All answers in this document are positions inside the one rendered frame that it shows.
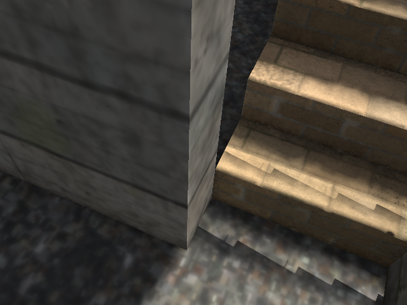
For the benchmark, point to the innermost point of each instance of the stairs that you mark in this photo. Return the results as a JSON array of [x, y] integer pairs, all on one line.
[[321, 145]]

